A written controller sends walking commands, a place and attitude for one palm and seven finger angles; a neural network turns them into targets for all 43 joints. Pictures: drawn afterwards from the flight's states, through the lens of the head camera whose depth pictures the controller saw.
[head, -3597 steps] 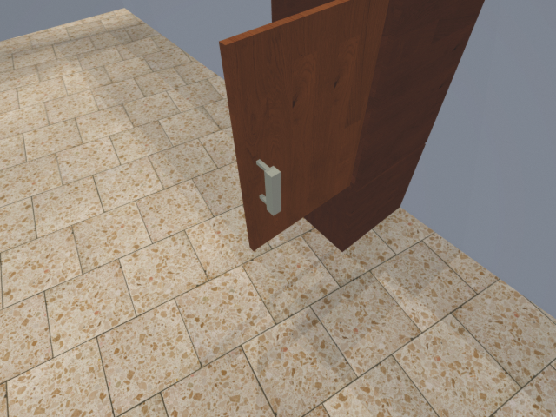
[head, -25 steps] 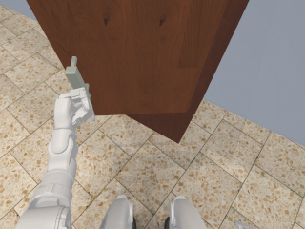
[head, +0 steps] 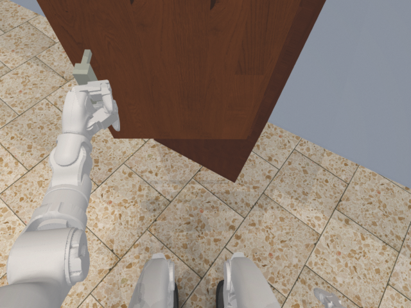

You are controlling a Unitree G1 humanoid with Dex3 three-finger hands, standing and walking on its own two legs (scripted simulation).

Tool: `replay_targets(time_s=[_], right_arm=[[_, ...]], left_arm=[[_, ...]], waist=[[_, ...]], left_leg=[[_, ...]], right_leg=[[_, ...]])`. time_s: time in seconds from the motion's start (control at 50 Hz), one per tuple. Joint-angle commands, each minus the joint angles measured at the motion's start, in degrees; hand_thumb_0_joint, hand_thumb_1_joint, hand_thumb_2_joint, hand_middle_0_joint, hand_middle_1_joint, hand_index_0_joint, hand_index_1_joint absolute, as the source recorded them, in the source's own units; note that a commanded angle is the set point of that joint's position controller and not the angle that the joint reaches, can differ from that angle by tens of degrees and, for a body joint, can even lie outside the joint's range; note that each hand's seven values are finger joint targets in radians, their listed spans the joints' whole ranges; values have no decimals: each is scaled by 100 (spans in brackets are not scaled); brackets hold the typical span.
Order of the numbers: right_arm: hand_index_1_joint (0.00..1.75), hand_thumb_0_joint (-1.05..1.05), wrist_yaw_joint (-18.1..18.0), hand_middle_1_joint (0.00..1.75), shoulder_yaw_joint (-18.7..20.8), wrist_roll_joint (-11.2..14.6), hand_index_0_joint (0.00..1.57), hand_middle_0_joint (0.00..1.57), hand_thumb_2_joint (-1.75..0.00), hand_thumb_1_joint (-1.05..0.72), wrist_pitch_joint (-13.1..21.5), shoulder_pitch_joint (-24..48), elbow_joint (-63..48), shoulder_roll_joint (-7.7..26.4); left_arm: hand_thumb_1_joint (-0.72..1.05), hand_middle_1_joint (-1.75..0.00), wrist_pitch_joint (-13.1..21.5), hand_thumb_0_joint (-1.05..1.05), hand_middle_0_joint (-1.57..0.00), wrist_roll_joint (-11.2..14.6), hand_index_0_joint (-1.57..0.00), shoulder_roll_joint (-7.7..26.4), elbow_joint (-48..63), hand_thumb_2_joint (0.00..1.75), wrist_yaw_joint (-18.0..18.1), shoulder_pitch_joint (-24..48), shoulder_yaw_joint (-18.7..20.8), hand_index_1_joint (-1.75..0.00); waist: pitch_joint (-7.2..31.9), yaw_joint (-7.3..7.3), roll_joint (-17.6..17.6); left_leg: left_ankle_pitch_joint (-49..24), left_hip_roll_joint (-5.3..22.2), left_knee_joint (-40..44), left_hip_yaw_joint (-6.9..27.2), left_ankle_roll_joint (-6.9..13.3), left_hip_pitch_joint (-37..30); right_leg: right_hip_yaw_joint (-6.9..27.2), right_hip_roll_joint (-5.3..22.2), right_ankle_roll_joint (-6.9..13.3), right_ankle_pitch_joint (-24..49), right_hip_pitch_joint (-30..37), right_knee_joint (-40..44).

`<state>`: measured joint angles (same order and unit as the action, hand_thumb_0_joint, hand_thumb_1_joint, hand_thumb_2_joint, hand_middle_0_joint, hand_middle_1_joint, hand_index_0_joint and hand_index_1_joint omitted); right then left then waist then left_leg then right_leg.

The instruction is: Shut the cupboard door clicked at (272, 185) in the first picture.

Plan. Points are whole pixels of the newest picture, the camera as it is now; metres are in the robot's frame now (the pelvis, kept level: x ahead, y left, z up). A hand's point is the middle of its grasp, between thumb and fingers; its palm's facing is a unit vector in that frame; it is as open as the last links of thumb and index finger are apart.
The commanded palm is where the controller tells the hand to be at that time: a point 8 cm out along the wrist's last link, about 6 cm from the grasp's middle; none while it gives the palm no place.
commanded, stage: push the door shut along its arc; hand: left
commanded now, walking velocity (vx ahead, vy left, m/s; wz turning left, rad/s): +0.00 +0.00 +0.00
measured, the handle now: (96, 85) +0.55 +0.21 +0.04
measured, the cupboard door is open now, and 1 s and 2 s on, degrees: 30 18 11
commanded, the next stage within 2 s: pull the fist back off the door in 1.22 s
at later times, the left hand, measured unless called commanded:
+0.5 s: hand (123, 89) +0.53 +0.15 +0.05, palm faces -0.19 -0.98 -0.04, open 3.1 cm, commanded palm +0.53 +0.18 +0.05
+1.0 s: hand (148, 67) +0.59 +0.10 +0.05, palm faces -0.31 -0.95 -0.04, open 3.0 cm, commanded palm +0.59 +0.13 +0.05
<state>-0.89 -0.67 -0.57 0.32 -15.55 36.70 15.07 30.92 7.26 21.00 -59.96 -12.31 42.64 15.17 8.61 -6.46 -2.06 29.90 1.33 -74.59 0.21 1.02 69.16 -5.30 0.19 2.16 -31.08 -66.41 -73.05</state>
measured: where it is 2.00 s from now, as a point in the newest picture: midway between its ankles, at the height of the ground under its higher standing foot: outside the picture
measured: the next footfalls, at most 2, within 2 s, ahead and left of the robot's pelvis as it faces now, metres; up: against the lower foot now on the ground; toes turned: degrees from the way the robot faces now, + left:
none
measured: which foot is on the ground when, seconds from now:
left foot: down 0.00-1.00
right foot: down 0.00-1.00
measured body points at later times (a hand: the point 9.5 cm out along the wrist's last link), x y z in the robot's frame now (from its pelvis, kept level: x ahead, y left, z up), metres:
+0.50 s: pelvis +0.00 +0.02 -0.01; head +0.16 +0.04 +0.40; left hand +0.54 +0.20 +0.05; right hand -0.01 -0.26 -0.12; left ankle +0.04 +0.11 -0.61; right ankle +0.03 -0.10 -0.61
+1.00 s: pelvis +0.00 +0.02 -0.02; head +0.20 +0.02 +0.38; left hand +0.60 +0.16 +0.06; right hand -0.04 -0.24 -0.13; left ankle +0.04 +0.11 -0.61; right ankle +0.03 -0.10 -0.61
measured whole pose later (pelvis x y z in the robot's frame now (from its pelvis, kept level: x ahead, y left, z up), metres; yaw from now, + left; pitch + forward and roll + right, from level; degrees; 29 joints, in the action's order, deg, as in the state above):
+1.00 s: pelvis +0.00 +0.02 -0.02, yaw -4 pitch +32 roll -5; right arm 1.2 -3.3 -2.0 -0.1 -22.6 36.7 15.1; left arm 19.5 1.1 33.5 -72.4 -21.1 68.5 18.6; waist 7.5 -15.4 -4.6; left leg 32.0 3.1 -80.2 0.0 2.4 80.7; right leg -4.9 -1.5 1.0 -31.1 -77.4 -76.1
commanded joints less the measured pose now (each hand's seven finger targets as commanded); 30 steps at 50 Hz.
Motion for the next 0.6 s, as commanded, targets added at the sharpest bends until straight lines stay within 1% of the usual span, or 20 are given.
replay_targets(time_s=[0.0,0.02,0.06,0.08,0.12,0.18,0.2,0.22,0.24,0.28,0.3,0.34,0.38,0.44,0.46,0.5,0.52,0.54,0.56,0.58], right_arm=[[30,0,-58,30,403,37,20,20,-90,-90,120,-868,-312,987],[30,0,-48,30,391,49,20,20,-90,-90,110,-906,-300,989],[30,0,-56,30,381,47,20,20,-90,-90,120,-969,-255,1012],[30,0,-55,30,384,57,20,20,-90,-90,107,-1003,-255,1024],[30,0,-49,30,366,52,20,20,-90,-90,108,-1052,-246,1034],[30,0,-16,30,351,35,20,20,-90,-90,115,-1140,-211,1056],[30,0,-5,30,350,30,20,20,-90,-90,112,-1162,-196,1074],[30,0,-3,30,339,23,20,20,-90,-90,105,-1202,-184,1087],[30,0,-8,30,343,12,20,20,-90,-90,109,-1254,-196,1108],[30,0,7,30,344,11,20,20,-90,-90,104,-1273,-175,1117],[30,0,23,30,332,9,20,20,-90,-90,100,-1288,-182,1107],[30,0,35,30,325,-9,20,20,-90,-90,108,-1361,-135,1130],[30,0,40,30,330,-16,20,20,-90,-90,92,-1399,-95,1169],[30,0,41,30,311,-38,20,20,-90,-90,120,-1496,-84,1210],[30,0,45,30,309,-37,20,20,-90,-90,119,-1494,-69,1205],[30,0,56,30,297,-52,20,20,-90,-90,114,-1538,-42,1215],[30,0,58,30,284,-63,20,20,-90,-90,112,-1552,-48,1212],[30,0,61,30,284,-77,20,20,-90,-90,126,-1603,-58,1222],[30,0,67,30,285,-79,20,20,-90,-90,128,-1589,-54,1219],[30,0,82,30,281,-94,20,20,-90,-90,111,-1629,-51,1224]], left_arm=[[90,-150,128,0,-130,72,-130,914,882,90,-265,2825,23,-150],[90,-150,66,0,-130,82,-130,830,795,90,-314,2915,-76,-150],[90,-150,20,0,-130,102,-130,988,696,90,-367,3165,23,-150],[90,-150,-17,0,-130,72,-130,1110,607,90,-398,3144,92,-150],[90,-150,-52,0,-130,59,-130,1186,605,90,-455,3366,89,-150],[90,-150,-56,0,-130,-7,-130,1242,551,90,-521,3602,45,-150],[90,-150,-72,0,-130,-26,-130,1332,515,90,-536,3639,96,-150],[90,-150,-103,0,-130,-46,-130,1411,456,90,-548,3733,129,-150],[90,-150,-89,0,-130,-67,-130,1512,469,90,-560,3801,190,-150],[90,-150,-109,0,-130,-115,-130,1575,501,90,-582,3935,189,-150],[90,-150,-136,0,-130,-127,-130,1460,482,90,-605,3986,72,-150],[90,-150,-168,0,-130,-143,-130,1354,432,90,-627,4268,-66,-150],[90,-150,-243,0,-130,-179,-130,1388,356,90,-631,4405,-71,-150],[90,-150,-306,0,-130,-183,-130,1602,300,90,-629,4681,82,-150],[90,-150,-325,0,-130,-213,-130,1549,305,90,-643,4758,14,-150],[90,-150,-380,0,-130,-262,-130,1639,153,90,-654,4786,73,-150],[90,-150,-393,0,-130,-270,-130,1661,208,90,-654,4941,55,-150],[90,-150,-388,0,-130,-292,-130,1735,174,90,-650,4968,131,-150],[90,-150,-390,0,-130,-290,-130,1734,298,90,-649,5106,110,-150],[90,-150,-430,0,-130,-305,-130,1861,213,90,-638,4967,254,-150]], waist=[[2841,-410,-409],[2762,-490,-290],[2826,-547,-230],[2769,-533,-210],[2798,-573,-230],[2855,-600,-607],[2842,-608,-630],[2791,-670,-507],[2873,-664,-527],[3020,-665,-766],[3011,-685,-908],[2883,-824,-992],[2849,-881,-981],[2971,-932,-963],[3104,-968,-1018],[3038,-966,-1071],[3018,-1003,-1092],[3124,-978,-1145],[3224,-1000,-1328],[3322,-934,-1295]], left_leg=[[-1449,-65,736,391,74,-2123],[-1372,-67,727,389,94,-2043],[-1364,-60,661,390,123,-1906],[-1303,-61,638,375,126,-1798],[-1253,-62,617,383,143,-1721],[-1329,-43,615,453,118,-1949],[-1317,-27,596,464,117,-1940],[-1313,-17,581,465,133,-1876],[-1356,-19,574,514,136,-1924],[-1439,7,564,541,115,-2095],[-1463,6,572,553,100,-2155],[-1466,27,599,660,90,-2347],[-1437,64,614,729,68,-2439],[-1483,63,573,783,85,-2439],[-1536,68,536,783,83,-2472],[-1563,87,522,821,61,-2487],[-1597,87,508,822,64,-2472],[-1686,93,499,877,54,-2560],[-1843,109,472,872,40,-2694],[-1946,112,458,882,27,-2720]], right_leg=[[485,-140,-60,1478,939,1003],[480,-147,-72,1415,911,1036],[506,-160,-80,1417,952,1023],[521,-163,-72,1366,961,1032],[531,-173,-68,1303,963,1028],[461,-193,-28,1209,650,964],[459,-203,-22,1171,585,955],[461,-210,-33,1177,616,970],[429,-223,-14,1174,558,914],[418,-220,-7,1185,451,900],[395,-225,2,1170,346,882],[320,-231,17,1110,27,857],[279,-233,12,1066,-134,855],[258,-246,25,1067,-186,809],[261,-242,10,1099,-225,800],[233,-248,26,1086,-331,771],[233,-250,23,1106,-316,763],[208,-254,42,1113,-394,693],[209,-248,37,1201,-456,688],[196,-258,46,1243,-382,671]])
